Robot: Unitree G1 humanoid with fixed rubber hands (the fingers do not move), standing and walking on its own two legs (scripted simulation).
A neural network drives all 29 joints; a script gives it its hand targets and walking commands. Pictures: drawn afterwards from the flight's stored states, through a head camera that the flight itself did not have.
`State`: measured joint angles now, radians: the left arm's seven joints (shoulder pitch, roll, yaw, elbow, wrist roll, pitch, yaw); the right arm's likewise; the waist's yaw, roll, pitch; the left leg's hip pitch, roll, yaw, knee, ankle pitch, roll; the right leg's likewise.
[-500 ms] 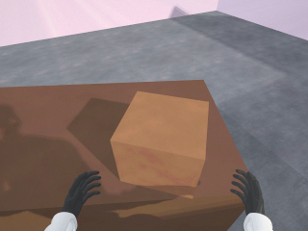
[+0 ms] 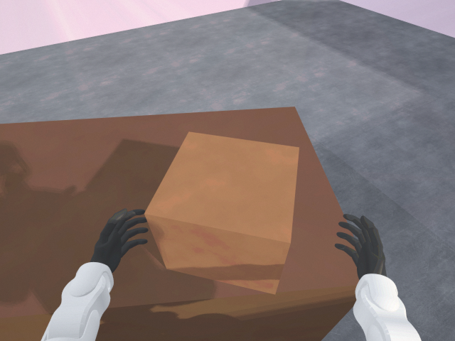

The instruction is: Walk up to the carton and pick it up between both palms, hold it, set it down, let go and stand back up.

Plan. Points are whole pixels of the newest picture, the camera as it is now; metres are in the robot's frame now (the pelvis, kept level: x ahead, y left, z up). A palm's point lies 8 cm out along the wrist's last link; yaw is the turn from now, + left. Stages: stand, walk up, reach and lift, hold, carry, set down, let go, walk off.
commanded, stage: reach and lift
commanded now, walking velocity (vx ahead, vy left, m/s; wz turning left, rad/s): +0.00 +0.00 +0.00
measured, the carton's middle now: (230, 210) +0.40 +0.01 -0.03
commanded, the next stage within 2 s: none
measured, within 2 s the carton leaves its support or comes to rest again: neither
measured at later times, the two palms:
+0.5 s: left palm (122, 198) +0.36 +0.21 +0.08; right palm (371, 226) +0.29 -0.22 +0.07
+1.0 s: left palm (134, 157) +0.42 +0.19 +0.13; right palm (375, 189) +0.34 -0.23 +0.11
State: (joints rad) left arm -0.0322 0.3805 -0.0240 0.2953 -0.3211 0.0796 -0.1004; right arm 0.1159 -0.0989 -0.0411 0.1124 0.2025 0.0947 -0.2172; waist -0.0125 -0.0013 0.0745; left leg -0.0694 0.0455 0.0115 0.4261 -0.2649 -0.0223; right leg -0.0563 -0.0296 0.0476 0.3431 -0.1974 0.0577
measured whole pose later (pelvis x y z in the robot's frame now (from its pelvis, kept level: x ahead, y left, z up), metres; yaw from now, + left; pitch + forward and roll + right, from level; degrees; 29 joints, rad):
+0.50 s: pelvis +0.00 +0.00 +0.00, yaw -1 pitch -3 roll -1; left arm -0.36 0.40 0.06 0.39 -0.27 0.28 -0.11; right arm -0.16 -0.17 -0.01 0.20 0.29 0.19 -0.23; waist -0.06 -0.03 0.08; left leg -0.09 0.05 0.02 0.39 -0.24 -0.02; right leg -0.08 -0.02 0.06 0.30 -0.16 0.06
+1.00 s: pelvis -0.01 +0.00 +0.00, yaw +0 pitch +2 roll -1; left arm -0.76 0.46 -0.02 0.81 -0.28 0.24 -0.09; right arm -0.55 -0.18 -0.07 0.55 0.29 0.21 -0.21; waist -0.13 -0.03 0.00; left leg -0.23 0.05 0.01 0.42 -0.22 -0.02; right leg -0.21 -0.02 0.05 0.32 -0.14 0.06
